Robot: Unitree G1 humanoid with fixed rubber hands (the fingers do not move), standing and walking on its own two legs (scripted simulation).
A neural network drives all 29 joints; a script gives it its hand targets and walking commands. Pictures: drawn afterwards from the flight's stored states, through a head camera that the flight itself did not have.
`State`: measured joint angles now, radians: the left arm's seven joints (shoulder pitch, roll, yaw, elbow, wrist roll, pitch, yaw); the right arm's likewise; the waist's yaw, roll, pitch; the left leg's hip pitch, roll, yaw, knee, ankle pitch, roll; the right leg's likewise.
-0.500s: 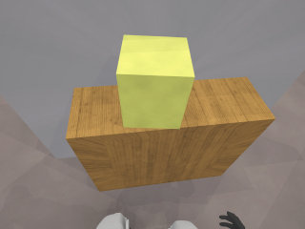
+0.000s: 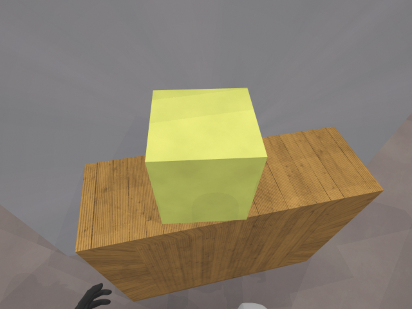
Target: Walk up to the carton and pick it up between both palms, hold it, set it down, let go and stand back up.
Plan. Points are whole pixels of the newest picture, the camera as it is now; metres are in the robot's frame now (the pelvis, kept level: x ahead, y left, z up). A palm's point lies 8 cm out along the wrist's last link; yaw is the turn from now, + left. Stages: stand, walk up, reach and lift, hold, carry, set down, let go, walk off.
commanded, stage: walk up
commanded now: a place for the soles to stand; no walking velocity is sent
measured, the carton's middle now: (202, 159) +0.42 +0.01 +0.02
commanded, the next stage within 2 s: none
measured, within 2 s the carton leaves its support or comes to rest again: neither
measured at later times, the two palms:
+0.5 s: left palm out of the picture +0.09 +0.26 -0.10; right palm out of the picture +0.11 -0.24 -0.09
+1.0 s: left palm out of the picture +0.05 +0.35 -0.11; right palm out of the picture +0.05 -0.22 -0.11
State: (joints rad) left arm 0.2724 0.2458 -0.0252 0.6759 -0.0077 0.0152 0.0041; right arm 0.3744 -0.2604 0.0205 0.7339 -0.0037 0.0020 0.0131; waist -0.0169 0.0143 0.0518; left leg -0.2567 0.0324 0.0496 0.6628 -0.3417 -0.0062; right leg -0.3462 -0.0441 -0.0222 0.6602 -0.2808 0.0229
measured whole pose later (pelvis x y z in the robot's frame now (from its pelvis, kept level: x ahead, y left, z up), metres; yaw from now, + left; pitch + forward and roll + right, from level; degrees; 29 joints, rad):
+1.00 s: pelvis -0.02 +0.07 -0.01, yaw -3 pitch -2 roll +0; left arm 0.35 0.31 0.03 0.71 0.03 0.03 0.03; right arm 0.28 -0.34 -0.04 0.70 -0.03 0.06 0.04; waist 0.01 0.03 0.11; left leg -0.32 0.06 0.03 0.71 -0.36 0.00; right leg -0.41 -0.08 0.09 0.71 -0.33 0.02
